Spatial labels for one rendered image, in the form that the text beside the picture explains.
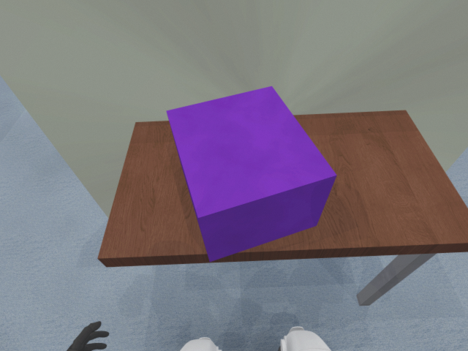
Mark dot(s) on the right robot thigh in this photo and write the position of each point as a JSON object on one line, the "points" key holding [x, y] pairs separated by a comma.
{"points": [[303, 341]]}

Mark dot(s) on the robot right shin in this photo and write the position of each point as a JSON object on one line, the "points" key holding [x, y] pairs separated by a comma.
{"points": [[296, 329]]}

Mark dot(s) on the carton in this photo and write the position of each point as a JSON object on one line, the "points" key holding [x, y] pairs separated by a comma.
{"points": [[252, 172]]}

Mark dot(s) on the table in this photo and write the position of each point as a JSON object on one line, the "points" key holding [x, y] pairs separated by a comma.
{"points": [[391, 196]]}

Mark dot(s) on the robot left hand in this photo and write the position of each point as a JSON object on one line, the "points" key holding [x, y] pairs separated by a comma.
{"points": [[87, 334]]}

